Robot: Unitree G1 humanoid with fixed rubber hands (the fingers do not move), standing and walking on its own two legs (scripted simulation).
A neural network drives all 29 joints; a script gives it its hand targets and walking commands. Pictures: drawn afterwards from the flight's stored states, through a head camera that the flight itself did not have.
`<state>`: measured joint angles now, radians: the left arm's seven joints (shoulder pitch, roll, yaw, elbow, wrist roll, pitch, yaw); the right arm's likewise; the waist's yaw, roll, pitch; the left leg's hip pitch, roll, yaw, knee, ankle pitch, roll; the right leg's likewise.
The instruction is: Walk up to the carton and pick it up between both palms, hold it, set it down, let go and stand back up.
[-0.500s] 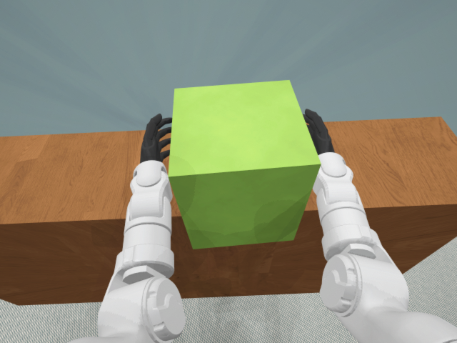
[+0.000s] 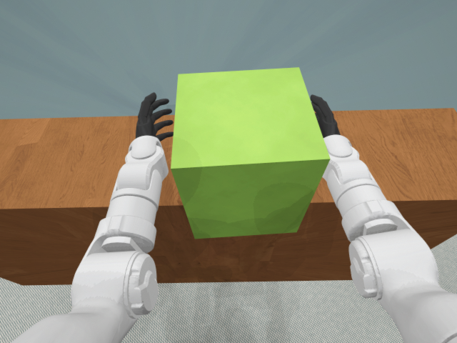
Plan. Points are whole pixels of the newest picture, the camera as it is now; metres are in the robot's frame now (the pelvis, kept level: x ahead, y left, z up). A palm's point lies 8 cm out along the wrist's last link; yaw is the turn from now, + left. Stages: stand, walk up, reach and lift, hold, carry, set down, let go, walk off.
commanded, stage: set down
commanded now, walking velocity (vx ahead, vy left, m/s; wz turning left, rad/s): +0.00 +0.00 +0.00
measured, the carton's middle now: (242, 160) +0.41 -0.01 +0.05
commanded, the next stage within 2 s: none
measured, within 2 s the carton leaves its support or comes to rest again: neither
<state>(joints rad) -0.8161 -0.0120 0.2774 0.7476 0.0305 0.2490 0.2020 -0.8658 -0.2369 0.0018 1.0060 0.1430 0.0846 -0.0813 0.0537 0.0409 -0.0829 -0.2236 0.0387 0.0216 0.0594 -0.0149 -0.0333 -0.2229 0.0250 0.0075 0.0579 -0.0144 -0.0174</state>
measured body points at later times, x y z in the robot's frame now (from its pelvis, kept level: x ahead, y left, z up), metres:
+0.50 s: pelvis -0.01 +0.00 +0.00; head +0.02 -0.01 +0.45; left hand +0.42 +0.18 +0.15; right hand +0.45 -0.20 +0.13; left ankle -0.01 +0.14 -0.75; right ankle -0.01 -0.11 -0.75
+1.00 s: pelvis -0.02 +0.00 +0.00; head +0.00 -0.01 +0.45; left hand +0.41 +0.19 +0.22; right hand +0.45 -0.21 +0.21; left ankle -0.01 +0.14 -0.75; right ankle -0.01 -0.11 -0.75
